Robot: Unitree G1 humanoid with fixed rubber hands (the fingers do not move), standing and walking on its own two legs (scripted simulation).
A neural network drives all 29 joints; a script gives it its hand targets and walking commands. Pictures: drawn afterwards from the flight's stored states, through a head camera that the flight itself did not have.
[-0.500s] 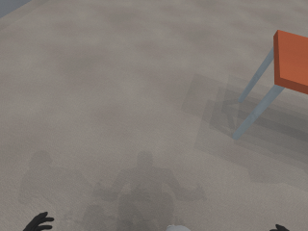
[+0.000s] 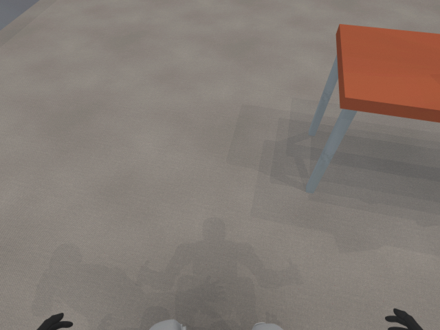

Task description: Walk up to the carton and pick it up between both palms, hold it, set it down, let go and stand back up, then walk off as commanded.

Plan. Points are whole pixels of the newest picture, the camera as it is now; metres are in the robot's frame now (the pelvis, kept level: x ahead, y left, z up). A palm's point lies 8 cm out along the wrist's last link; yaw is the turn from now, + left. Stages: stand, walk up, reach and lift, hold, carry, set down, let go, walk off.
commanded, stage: walk up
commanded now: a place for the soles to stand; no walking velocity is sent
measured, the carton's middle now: out of the picture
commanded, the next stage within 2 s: none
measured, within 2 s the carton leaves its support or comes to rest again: neither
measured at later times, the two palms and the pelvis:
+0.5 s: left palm (117, 293) +0.21 +0.22 -0.11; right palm out of the picture +0.08 -0.44 -0.03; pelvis +0.06 -0.08 +0.01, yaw -5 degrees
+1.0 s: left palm (159, 254) +0.28 +0.14 -0.10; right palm out of the picture +0.10 -0.51 -0.05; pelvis +0.12 -0.15 +0.00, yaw -11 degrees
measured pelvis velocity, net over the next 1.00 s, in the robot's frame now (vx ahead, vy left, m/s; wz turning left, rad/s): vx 0.12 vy -0.15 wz -0.20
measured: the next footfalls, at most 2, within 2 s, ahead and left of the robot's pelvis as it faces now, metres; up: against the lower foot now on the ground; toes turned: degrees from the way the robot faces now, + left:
left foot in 0.14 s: +0.11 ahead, +0.10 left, +0.00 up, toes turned +9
right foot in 0.56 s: +0.14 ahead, -0.26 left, +0.00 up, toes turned -3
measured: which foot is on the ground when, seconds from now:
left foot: up 0.00-0.12, down 0.14-0.58, up 0.60-0.90, down 0.92-1.00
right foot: down 0.00-0.16, up 0.18-0.54, down 0.56-0.94, up 0.96-1.00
